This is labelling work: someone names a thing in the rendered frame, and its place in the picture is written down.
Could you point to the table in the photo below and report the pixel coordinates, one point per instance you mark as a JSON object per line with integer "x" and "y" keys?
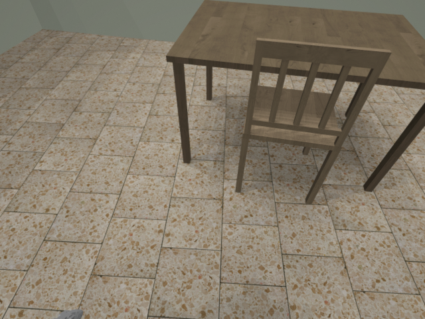
{"x": 223, "y": 34}

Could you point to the chair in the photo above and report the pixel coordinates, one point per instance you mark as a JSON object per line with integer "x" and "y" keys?
{"x": 301, "y": 117}

